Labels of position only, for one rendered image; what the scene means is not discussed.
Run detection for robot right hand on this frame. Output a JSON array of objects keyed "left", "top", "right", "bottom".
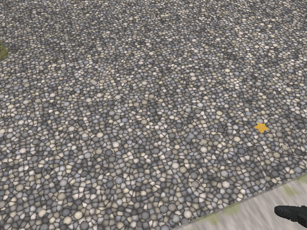
[{"left": 274, "top": 205, "right": 307, "bottom": 228}]

